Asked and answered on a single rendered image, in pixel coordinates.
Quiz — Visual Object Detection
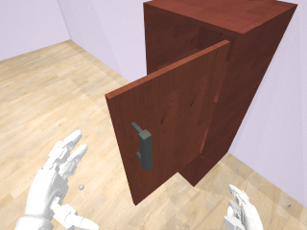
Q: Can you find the robot right hand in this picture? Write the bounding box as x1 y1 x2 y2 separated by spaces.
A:
224 184 264 230

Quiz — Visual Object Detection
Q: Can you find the handle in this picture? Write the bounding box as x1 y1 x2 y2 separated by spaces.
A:
130 122 154 172

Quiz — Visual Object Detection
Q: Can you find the cupboard door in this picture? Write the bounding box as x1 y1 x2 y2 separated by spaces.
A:
105 40 230 206

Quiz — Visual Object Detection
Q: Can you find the robot left forearm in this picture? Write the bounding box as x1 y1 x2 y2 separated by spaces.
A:
14 216 54 230

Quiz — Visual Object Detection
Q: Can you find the robot left hand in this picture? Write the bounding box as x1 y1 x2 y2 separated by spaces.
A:
24 129 101 230

